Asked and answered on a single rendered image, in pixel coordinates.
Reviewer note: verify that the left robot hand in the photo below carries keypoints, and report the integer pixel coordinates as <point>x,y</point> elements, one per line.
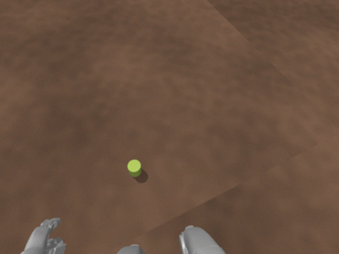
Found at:
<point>40,238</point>

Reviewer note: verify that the can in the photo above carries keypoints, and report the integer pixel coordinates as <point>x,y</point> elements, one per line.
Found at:
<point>134,168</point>

